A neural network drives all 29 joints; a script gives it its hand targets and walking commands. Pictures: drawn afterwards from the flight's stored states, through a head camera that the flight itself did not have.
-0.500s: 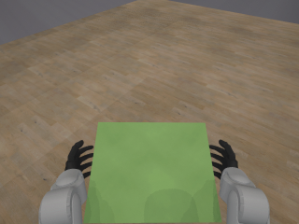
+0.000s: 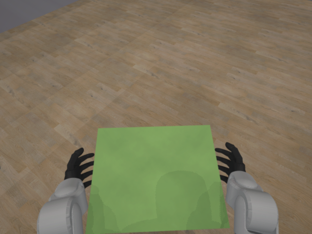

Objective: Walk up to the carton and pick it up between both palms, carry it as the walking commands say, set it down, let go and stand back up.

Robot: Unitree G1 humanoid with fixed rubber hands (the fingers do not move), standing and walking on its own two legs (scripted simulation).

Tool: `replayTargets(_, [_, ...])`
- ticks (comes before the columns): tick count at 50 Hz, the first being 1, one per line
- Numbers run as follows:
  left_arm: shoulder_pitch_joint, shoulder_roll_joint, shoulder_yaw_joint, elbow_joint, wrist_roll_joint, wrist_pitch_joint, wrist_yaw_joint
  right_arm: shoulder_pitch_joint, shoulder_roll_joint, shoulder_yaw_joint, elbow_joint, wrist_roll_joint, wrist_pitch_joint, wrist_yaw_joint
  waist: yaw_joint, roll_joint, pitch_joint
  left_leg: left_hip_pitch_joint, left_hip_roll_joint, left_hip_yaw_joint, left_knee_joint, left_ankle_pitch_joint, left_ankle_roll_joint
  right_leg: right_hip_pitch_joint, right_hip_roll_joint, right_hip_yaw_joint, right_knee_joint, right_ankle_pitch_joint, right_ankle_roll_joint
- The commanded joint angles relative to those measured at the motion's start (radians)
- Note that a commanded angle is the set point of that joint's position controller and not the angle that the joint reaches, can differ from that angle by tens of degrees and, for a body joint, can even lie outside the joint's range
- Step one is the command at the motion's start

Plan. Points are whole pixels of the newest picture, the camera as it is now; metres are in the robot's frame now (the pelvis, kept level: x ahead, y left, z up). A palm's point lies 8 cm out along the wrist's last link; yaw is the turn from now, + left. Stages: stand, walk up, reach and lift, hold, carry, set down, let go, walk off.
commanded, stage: carry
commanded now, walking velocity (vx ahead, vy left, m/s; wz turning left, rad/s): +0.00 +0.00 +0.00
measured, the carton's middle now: (155, 180) +0.28 +0.00 -0.03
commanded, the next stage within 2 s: none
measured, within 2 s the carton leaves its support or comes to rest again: neither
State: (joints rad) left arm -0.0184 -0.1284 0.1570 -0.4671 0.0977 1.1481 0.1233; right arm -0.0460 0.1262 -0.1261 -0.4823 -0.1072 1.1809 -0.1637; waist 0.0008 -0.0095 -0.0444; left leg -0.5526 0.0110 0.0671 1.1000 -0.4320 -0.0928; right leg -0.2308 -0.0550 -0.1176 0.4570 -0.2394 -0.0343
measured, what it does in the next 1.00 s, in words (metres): walks ahead: left foot, then right foot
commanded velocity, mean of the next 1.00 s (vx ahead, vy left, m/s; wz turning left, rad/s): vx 0.00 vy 0.00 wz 0.00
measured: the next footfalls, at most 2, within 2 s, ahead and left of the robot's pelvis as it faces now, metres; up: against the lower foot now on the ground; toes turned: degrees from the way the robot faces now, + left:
left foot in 0.16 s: +0.28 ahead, +0.08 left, +0.00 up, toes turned +1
right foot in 0.42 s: +0.45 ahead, -0.17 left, +0.00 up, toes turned -11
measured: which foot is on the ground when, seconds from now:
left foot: up 0.00-0.14, down 0.16-0.44, up 0.46-0.78, down 0.80-1.00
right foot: down 0.00-0.16, up 0.18-0.40, down 0.42-0.82, up 0.84-1.00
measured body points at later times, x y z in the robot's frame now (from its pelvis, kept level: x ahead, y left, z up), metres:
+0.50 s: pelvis +0.41 -0.08 -0.01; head +0.46 -0.10 +0.44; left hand +0.69 +0.08 +0.06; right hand +0.66 -0.28 +0.05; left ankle +0.27 +0.06 -0.72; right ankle +0.42 -0.16 -0.76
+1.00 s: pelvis +0.62 -0.09 -0.02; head +0.64 -0.07 +0.43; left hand +0.90 +0.07 +0.06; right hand +0.86 -0.29 +0.07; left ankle +0.62 -0.03 -0.76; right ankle +0.50 -0.19 -0.72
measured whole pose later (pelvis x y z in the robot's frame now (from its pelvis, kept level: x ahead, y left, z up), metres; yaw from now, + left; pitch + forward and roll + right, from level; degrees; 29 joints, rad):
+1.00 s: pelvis +0.62 -0.09 -0.02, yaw -7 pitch +7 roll -3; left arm -0.03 -0.13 0.15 -0.53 0.10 1.18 0.13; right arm -0.03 0.13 -0.12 -0.54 -0.10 1.18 -0.15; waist 0.00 0.02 -0.10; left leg -0.36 0.00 0.11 0.48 -0.25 0.10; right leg -0.28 -0.01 -0.12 0.69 -0.52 -0.01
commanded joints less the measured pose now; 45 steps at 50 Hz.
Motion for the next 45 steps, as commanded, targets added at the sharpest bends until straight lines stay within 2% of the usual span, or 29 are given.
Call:
replayTargets(1, [-0.441,-0.89,-0.763,-0.232,-0.421,-0.041,-0.246,-0.447,0.951,0.803,-0.197,0.438,-0.07,0.253,0.03,-0.152,-0.315,0.096,-0.114,0.191,-0.757,0.466,0.034,0.537,-0.078,-0.046,0.011,1.136,-0.003])
replayTargets(2, [-0.465,-0.885,-0.776,-0.26,-0.437,-0.049,-0.247,-0.45,0.951,0.802,-0.209,0.44,-0.078,0.25,0.016,-0.145,-0.347,0.25,-0.144,0.235,-0.811,0.609,0.013,0.463,-0.038,-0.092,0.086,1.15,0.035])
replayTargets(4, [-0.45,-0.87,-0.788,-0.245,-0.433,-0.034,-0.243,-0.381,0.95,0.792,-0.2,0.438,-0.069,0.253,-0.039,-0.053,-0.397,0.653,-0.017,0.118,-0.807,0.917,0.071,0.143,-0.036,-0.098,0.307,0.957,0.082])
replayTargets(5, [-0.457,-0.848,-0.804,-0.285,-0.439,-0.026,-0.244,-0.361,0.931,0.794,-0.217,0.434,-0.066,0.25,-0.057,0.082,-0.424,0.914,0.126,-0.052,-0.671,1.363,0.175,-0.172,0.019,-0.07,0.459,0.528,0.106])
replayTargets(6, [-0.442,-0.79,-0.791,-0.281,-0.42,-0.007,-0.232,-0.329,0.904,0.78,-0.156,0.432,-0.046,0.248,-0.051,0.219,-0.428,1.036,0.277,-0.224,-0.641,1.678,0.268,-0.379,0.109,0.005,0.586,-0.169,0.076])
replayTargets(7, [-0.414,-0.812,-0.792,-0.22,-0.412,0.009,-0.23,-0.352,0.86,0.764,-0.188,0.422,-0.042,0.246,-0.04,0.223,-0.434,1.004,0.344,-0.27,-0.652,1.74,0.315,-0.377,0.11,0.088,0.68,-0.313,0.044])
replayTargets(9, [-0.369,-0.775,-0.741,-0.141,-0.383,0.029,-0.227,-0.367,0.824,0.765,-0.156,0.402,-0.01,0.24,-0.035,0.056,-0.232,0.828,0.331,-0.302,-0.69,1.529,0.285,-0.418,0.067,0.096,0.464,-0.397,0.037])
replayTargets(10, [-0.359,-0.79,-0.746,-0.159,-0.378,0.04,-0.225,-0.387,0.852,0.788,-0.183,0.427,-0.003,0.248,-0.031,0.1,-0.224,0.851,0.356,-0.274,-0.687,1.537,0.279,-0.45,0.03,0.086,0.447,-0.379,0.048])
replayTargets(11, [-0.34,-0.794,-0.746,-0.109,-0.364,0.054,-0.22,-0.387,0.818,0.762,-0.148,0.413,0.006,0.253,-0.019,0.166,-0.238,0.904,0.311,-0.24,-0.682,1.534,0.239,-0.483,0.008,0.078,0.382,-0.317,0.051])
replayTargets(12, [-0.382,-0.818,-0.758,-0.135,-0.38,0.053,-0.221,-0.365,0.833,0.756,-0.151,0.409,0.011,0.257,-0.021,0.144,-0.257,0.866,0.307,-0.193,-0.694,1.46,0.237,-0.408,0.006,0.063,0.2,-0.246,0.056])
replayTargets(14, [-0.442,-0.822,-0.778,-0.173,-0.377,0.055,-0.207,-0.331,0.831,0.726,-0.121,0.411,0.014,0.263,-0.026,0.291,-0.314,0.843,0.245,-0.073,-0.658,1.409,0.184,-0.256,0.06,0.001,-0.021,-0.036,0.058])
replayTargets(16, [-0.467,-0.86,-0.792,-0.217,-0.385,0.039,-0.208,-0.337,0.855,0.741,-0.151,0.429,0.003,0.276,-0.02,0.279,-0.386,0.705,0.194,0.014,-0.578,1.186,0.132,0.0,0.074,-0.06,-0.19,0.289,0.066])
replayTargets(17, [-0.461,-0.877,-0.792,-0.201,-0.385,0.036,-0.216,-0.366,0.855,0.748,-0.165,0.425,-0.01,0.275,-0.007,0.256,-0.407,0.579,0.175,0.034,-0.573,0.99,0.102,0.168,0.012,-0.018,-0.188,0.421,0.046])
replayTargets(18, [-0.466,-0.905,-0.805,-0.219,-0.4,0.028,-0.226,-0.416,0.881,0.774,-0.205,0.441,-0.02,0.278,-0.005,0.132,-0.438,0.429,0.138,0.041,-0.539,0.709,0.072,0.325,-0.114,0.061,-0.128,0.735,0.024])
replayTargets(19, [-0.484,-0.923,-0.81,-0.233,-0.411,0.015,-0.23,-0.437,0.902,0.786,-0.237,0.444,-0.027,0.279,0.0,-0.027,-0.433,0.27,0.069,0.064,-0.472,0.365,0.037,0.436,-0.239,0.205,-0.037,1.231,-0.033])
replayTargets(20, [-0.517,-0.93,-0.813,-0.243,-0.422,0.004,-0.229,-0.466,0.938,0.808,-0.253,0.46,-0.031,0.277,0.001,-0.197,-0.395,0.116,0.03,0.033,-0.402,0.019,0.044,0.523,-0.3,0.257,-0.001,1.479,-0.097])
replayTargets(21, [-0.471,-0.918,-0.784,-0.211,-0.402,0.001,-0.231,-0.496,0.943,0.846,-0.272,0.481,-0.032,0.275,0.006,-0.207,-0.436,0.08,0.01,0.006,-0.356,-0.083,0.058,0.595,-0.324,0.266,0.017,1.58,-0.102])
replayTargets(24, [-0.429,-0.896,-0.774,-0.185,-0.419,0.014,-0.242,-0.439,0.909,0.825,-0.233,0.439,-0.024,0.259,0.011,-0.256,-0.338,-0.044,-0.011,0.022,-0.411,-0.095,0.081,0.606,-0.283,0.215,0.035,1.488,-0.089])
replayTargets(26, [-0.354,-0.887,-0.744,-0.147,-0.414,0.016,-0.25,-0.443,0.906,0.847,-0.25,0.447,-0.024,0.251,0.016,-0.301,-0.375,-0.108,-0.031,0.053,-0.397,-0.06,0.064,0.693,-0.248,0.189,0.072,1.54,-0.078])
replayTargets(30, [-0.384,-0.883,-0.733,-0.218,-0.432,-0.011,-0.265,-0.445,0.962,0.869,-0.262,0.461,-0.037,0.242,0.022,-0.291,-0.456,-0.166,-0.083,0.086,-0.353,0.061,0.074,0.795,-0.224,0.175,0.094,1.629,-0.041])
replayTargets(32, [-0.358,-0.867,-0.747,-0.219,-0.411,-0.007,-0.256,-0.436,0.935,0.849,-0.251,0.463,-0.039,0.248,0.033,-0.141,-0.426,-0.101,-0.101,0.113,-0.449,0.154,0.08,0.697,-0.196,0.122,0.097,1.457,-0.047])
replayTargets(36, [-0.402,-0.779,-0.754,-0.203,-0.387,0.019,-0.25,-0.372,0.856,0.787,-0.137,0.414,-0.013,0.266,0.007,-0.076,-0.29,0.204,-0.057,0.099,-0.627,0.488,0.115,0.295,-0.133,0.003,0.085,0.952,-0.026])
replayTargets(37, [-0.471,-0.787,-0.79,-0.208,-0.403,0.026,-0.244,-0.344,0.852,0.754,-0.096,0.389,-0.009,0.265,-0.002,-0.041,-0.294,0.308,-0.021,0.064,-0.656,0.685,0.139,0.214,-0.108,-0.015,0.138,0.773,-0.016])
replayTargets(38, [-0.46,-0.786,-0.782,-0.174,-0.4,0.038,-0.247,-0.391,0.832,0.751,-0.12,0.401,-0.009,0.27,0.002,0.01,-0.331,0.435,0.07,-0.04,-0.582,1.04,0.161,0.101,-0.066,-0.04,0.198,0.517,0.015])
replayTargets(40, [-0.463,-0.75,-0.764,-0.148,-0.39,0.051,-0.232,-0.379,0.807,0.736,-0.072,0.403,0.007,0.263,-0.002,0.173,-0.338,0.6,0.277,-0.268,-0.585,1.497,0.266,-0.093,0.044,0.001,0.328,-0.153,0.043])
replayTargets(41, [-0.436,-0.748,-0.748,-0.086,-0.374,0.065,-0.223,-0.358,0.792,0.715,-0.038,0.393,0.016,0.265,0.003,0.188,-0.334,0.582,0.323,-0.329,-0.634,1.487,0.295,-0.1,0.057,0.071,0.345,-0.376,0.025])
replayTargets(43, [-0.419,-0.779,-0.761,-0.064,-0.37,0.067,-0.215,-0.366,0.786,0.703,-0.056,0.387,0.012,0.263,0.005,0.22,-0.311,0.665,0.291,-0.299,-0.641,1.343,0.283,-0.197,0.034,0.085,0.275,-0.369,0.027])
replayTargets(44, [-0.411,-0.739,-0.728,-0.034,-0.35,0.066,-0.211,-0.358,0.766,0.696,-0.011,0.381,0.017,0.261,0.012,0.129,-0.241,0.596,0.272,-0.298,-0.676,1.316,0.255,-0.182,0.035,0.077,0.247,-0.38,0.029])
replayTargets(45, [-0.4,-0.763,-0.732,-0.022,-0.358,0.065,-0.204,-0.329,0.761,0.685,0.004,0.377,0.019,0.259,0.013,0.154,-0.27,0.572,0.259,-0.293,-0.682,1.237,0.244,-0.138,0.04,0.092,0.249,-0.358,0.022])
